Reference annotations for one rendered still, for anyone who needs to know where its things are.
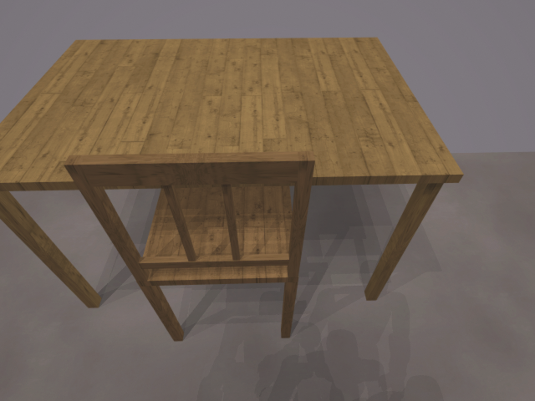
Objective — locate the table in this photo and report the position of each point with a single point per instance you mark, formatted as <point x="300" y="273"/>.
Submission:
<point x="342" y="98"/>

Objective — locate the chair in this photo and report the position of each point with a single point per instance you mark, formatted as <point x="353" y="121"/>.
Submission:
<point x="212" y="235"/>

